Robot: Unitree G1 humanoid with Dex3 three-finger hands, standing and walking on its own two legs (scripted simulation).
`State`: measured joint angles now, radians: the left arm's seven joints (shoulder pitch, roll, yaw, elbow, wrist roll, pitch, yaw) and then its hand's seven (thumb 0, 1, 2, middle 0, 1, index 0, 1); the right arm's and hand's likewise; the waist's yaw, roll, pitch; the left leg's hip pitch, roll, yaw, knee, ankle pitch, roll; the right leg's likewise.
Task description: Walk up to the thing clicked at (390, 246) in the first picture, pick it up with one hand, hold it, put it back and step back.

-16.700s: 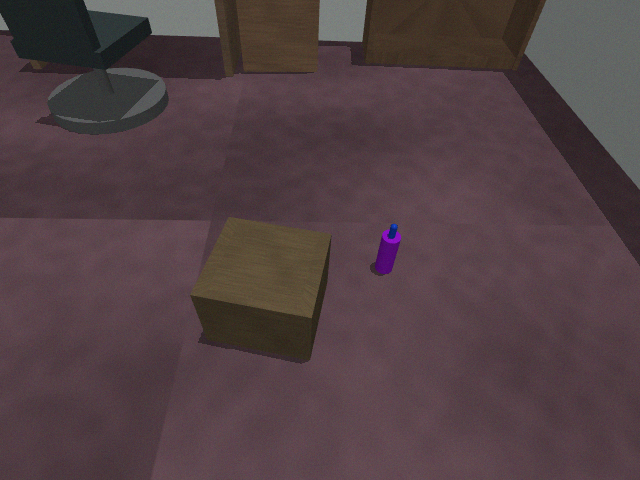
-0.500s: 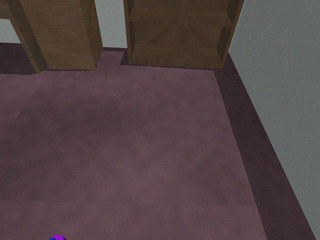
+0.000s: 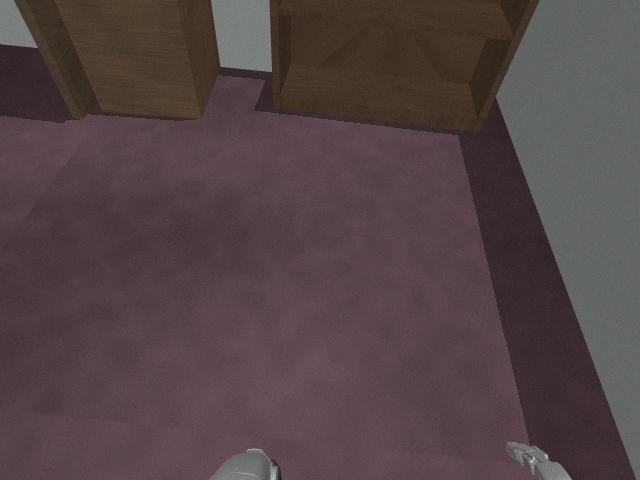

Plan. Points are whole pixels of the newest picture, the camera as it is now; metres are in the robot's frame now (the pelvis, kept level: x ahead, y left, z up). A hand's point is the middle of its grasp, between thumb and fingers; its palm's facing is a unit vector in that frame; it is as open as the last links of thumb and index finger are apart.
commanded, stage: walk up
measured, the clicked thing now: out of the picture +0.08 +0.47 -0.62
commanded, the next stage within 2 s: none
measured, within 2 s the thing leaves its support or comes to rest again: neither
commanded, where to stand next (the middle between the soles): +0.62 -0.01 m, yaw -2 degrees
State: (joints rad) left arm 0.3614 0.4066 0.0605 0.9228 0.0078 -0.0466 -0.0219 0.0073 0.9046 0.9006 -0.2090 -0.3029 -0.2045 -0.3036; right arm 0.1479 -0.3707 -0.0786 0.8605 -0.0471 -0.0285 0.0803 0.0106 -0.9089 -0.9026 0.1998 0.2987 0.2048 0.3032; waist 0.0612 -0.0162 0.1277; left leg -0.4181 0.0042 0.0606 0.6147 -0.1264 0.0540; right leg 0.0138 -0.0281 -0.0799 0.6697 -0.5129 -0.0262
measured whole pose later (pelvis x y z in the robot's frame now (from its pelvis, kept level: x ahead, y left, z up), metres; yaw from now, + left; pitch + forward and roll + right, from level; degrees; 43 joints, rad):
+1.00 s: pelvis +0.38 -0.01 +0.01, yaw +17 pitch -3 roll +1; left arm 0.12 0.42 0.04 0.75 0.03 0.00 -0.07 0.01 0.91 0.90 -0.21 -0.30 -0.20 -0.30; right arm 0.39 -0.37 -0.03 0.79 0.00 -0.05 0.02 0.01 -0.91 -0.90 0.20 0.30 0.21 0.30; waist -0.04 -0.14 0.10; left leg -0.29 -0.06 -0.03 0.56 -0.22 0.04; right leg -0.50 -0.08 0.04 1.08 -0.37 -0.01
